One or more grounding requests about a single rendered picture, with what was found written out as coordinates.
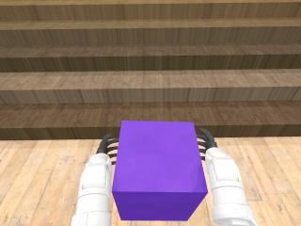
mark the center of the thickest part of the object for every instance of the right robot forearm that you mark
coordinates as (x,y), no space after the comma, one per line
(230,204)

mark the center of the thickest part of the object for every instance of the left robot forearm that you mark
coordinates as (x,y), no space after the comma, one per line
(93,200)

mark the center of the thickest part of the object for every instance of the robot left hand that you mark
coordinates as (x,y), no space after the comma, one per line
(104,144)

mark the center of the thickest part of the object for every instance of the robot right hand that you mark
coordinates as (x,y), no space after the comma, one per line
(209,141)

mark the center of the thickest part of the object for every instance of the carton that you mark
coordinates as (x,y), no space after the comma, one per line
(158,173)

